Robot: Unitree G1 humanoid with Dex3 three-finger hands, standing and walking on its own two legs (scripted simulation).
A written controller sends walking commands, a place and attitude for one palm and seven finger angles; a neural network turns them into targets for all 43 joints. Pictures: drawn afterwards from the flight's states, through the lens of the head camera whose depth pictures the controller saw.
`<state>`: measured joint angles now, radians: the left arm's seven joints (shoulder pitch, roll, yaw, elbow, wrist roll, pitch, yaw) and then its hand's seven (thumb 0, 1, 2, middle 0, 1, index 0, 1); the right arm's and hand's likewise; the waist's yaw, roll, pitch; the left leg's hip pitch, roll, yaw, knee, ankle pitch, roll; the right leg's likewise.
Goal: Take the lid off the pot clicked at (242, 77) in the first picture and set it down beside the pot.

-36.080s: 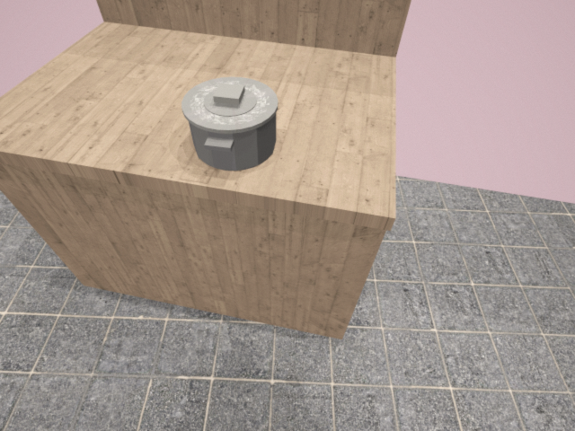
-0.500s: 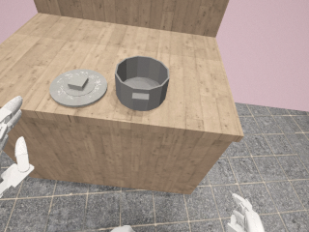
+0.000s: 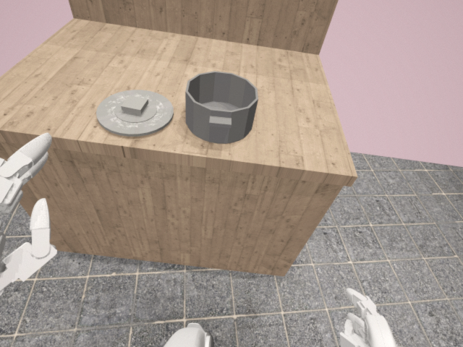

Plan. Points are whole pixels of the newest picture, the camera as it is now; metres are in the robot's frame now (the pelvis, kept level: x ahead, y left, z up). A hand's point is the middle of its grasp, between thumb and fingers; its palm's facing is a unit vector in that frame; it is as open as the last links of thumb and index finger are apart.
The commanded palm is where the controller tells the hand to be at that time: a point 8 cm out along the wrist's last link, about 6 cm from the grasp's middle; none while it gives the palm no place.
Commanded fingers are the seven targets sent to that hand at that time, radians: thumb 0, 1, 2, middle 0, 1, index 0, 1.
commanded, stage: stop stepping back and stand still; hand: left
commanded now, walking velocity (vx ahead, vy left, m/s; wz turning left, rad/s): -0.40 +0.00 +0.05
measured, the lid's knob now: (135, 104) +0.68 +0.29 +0.01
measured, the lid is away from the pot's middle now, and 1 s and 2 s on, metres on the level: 0.23 0.23 0.23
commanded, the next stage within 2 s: none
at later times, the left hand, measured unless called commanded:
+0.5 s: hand out of the picture -0.04 +0.38 +0.21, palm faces +0.60 -0.69 -0.40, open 7.4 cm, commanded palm -0.08 +0.39 +0.20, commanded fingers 0.00 0.90 0.90 -0.20 -0.30 -0.20 -0.30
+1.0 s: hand out of the picture -0.02 +0.47 +0.12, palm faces +0.37 -0.89 -0.27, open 7.4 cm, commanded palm none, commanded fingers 0.00 0.90 0.90 -0.20 -0.30 -0.20 -0.30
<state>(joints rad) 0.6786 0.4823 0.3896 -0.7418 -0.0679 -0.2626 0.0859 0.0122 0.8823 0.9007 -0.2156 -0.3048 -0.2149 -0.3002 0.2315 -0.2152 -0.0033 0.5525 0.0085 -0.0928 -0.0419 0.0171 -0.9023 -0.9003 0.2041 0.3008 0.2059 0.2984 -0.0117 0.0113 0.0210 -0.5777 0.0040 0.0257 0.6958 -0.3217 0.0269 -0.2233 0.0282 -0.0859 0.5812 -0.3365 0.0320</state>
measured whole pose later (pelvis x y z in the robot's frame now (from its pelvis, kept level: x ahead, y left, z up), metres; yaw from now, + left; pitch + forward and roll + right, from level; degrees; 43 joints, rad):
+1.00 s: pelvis -0.26 +0.20 +0.02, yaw +6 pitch +0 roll -6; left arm 0.23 0.32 0.30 -0.23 0.02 -0.10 0.06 0.00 0.89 0.90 -0.21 -0.30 -0.21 -0.30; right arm 0.38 -0.18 -0.01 0.69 0.00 -0.06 -0.01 0.02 -0.91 -0.90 0.20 0.30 0.20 0.30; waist -0.05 -0.02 0.04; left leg -0.20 0.00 -0.02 0.58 -0.37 0.07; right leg -0.67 0.06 -0.02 1.34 -0.41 -0.03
